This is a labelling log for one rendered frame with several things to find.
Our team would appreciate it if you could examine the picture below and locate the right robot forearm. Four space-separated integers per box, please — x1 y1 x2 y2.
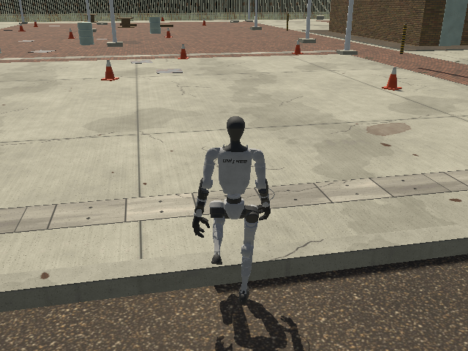
258 179 270 208

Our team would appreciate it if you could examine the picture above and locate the right robot upper arm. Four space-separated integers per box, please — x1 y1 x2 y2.
250 148 266 189

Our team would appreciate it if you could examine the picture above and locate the robot right thigh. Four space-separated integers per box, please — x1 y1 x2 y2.
241 204 259 258

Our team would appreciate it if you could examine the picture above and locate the robot right hand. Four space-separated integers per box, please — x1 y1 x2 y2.
257 205 271 220

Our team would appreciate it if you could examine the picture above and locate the left robot upper arm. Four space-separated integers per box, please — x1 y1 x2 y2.
201 147 220 189

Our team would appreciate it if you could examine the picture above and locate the left robot forearm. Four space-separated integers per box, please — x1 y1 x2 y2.
194 178 209 217

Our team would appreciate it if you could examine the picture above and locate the robot left shin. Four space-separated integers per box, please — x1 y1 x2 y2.
213 218 223 256

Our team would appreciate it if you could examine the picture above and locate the robot left hand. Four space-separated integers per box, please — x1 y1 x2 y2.
192 216 210 238

